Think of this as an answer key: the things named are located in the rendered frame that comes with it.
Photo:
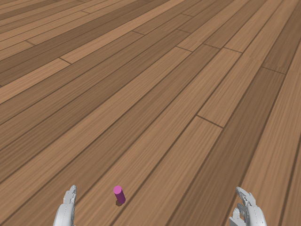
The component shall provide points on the can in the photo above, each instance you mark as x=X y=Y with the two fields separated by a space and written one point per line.
x=119 y=194

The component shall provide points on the left robot hand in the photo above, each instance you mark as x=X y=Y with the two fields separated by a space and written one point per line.
x=65 y=212

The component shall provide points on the right robot hand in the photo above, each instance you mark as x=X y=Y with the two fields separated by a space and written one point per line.
x=253 y=215

